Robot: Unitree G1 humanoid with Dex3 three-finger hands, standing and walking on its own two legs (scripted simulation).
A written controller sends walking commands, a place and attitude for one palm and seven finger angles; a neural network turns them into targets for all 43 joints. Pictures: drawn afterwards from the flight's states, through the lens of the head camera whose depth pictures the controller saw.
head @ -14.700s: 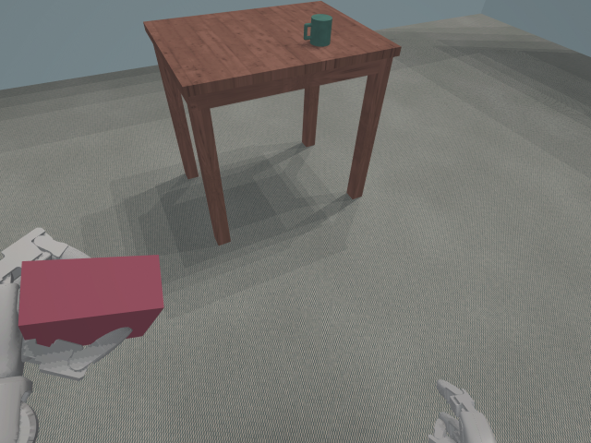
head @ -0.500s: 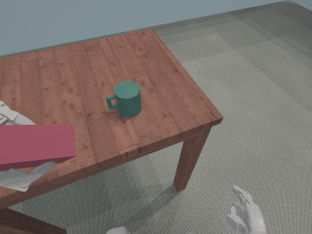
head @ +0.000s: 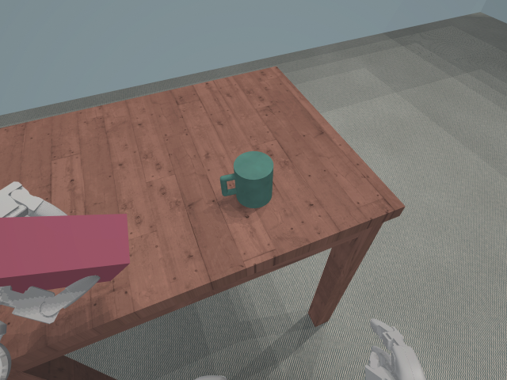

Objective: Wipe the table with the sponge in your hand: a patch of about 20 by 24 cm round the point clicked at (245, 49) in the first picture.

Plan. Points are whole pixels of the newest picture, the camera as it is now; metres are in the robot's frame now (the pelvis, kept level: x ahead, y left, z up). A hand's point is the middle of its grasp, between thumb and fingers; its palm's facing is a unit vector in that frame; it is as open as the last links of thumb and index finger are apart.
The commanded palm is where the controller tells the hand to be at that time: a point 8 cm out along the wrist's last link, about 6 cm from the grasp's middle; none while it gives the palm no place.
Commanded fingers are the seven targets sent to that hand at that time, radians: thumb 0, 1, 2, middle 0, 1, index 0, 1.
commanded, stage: shuffle to correct the standing spot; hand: left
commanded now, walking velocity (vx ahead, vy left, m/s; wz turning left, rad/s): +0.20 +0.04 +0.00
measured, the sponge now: (82, 254) +0.22 +0.21 +0.16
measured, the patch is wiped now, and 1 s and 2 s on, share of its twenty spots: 0.00 0.00 0.00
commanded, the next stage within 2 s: come to a stop and stand still in 0.30 s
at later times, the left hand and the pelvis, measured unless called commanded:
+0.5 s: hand (40, 223) +0.26 +0.28 +0.17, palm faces +0.37 -0.83 -0.42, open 9.6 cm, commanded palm +0.20 +0.31 +0.19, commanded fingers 0.00 0.10 1.30 -1.20 -1.60 -1.20 -1.60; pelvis +0.03 +0.04 +0.00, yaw -1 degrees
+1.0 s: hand (26, 235) +0.24 +0.28 +0.17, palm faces +0.31 -0.88 -0.35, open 9.6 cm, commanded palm +0.17 +0.33 +0.19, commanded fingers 0.00 0.10 1.30 -1.20 -1.60 -1.20 -1.60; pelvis -0.01 +0.06 +0.01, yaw -4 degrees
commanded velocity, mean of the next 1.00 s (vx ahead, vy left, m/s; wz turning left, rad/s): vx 0.07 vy -0.02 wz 0.00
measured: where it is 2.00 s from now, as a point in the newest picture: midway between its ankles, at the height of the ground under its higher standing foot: outside the picture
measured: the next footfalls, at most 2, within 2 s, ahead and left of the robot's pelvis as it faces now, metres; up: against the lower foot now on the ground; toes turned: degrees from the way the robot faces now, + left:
none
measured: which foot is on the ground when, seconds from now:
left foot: down 0.00-1.00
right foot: down 0.00-1.00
